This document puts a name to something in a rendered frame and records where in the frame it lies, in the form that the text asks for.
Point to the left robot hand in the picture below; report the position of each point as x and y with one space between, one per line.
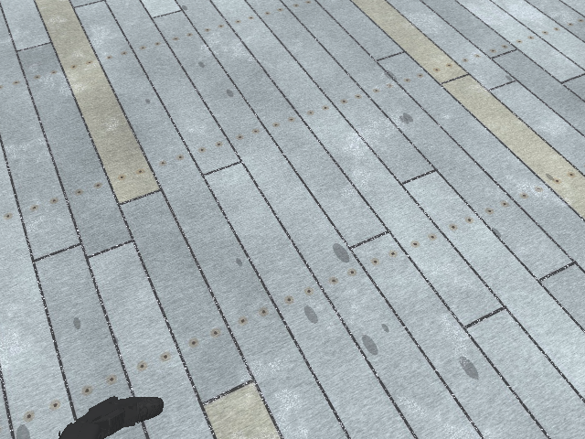
111 415

